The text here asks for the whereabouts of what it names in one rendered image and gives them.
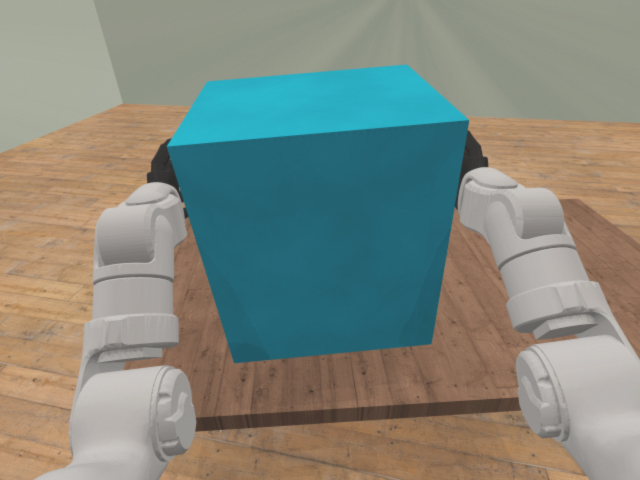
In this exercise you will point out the right robot hand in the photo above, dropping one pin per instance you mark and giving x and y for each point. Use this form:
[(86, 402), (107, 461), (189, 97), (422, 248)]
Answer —
[(472, 159)]

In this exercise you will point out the robot left upper arm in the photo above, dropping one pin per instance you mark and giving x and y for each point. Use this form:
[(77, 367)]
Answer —
[(128, 425)]

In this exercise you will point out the robot right forearm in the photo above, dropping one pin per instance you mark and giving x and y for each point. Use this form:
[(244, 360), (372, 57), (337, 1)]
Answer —
[(549, 291)]

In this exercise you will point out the robot left forearm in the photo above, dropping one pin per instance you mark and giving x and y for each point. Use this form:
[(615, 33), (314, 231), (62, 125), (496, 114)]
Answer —
[(133, 275)]

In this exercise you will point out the table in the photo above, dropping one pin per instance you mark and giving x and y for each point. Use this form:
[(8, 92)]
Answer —
[(469, 368)]

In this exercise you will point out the left robot hand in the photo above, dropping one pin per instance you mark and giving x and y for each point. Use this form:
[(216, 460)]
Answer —
[(162, 170)]

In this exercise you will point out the robot right upper arm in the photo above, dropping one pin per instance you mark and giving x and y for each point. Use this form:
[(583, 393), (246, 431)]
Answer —
[(585, 394)]

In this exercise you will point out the carton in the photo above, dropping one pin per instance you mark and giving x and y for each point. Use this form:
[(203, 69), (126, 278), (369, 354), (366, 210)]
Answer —
[(322, 206)]

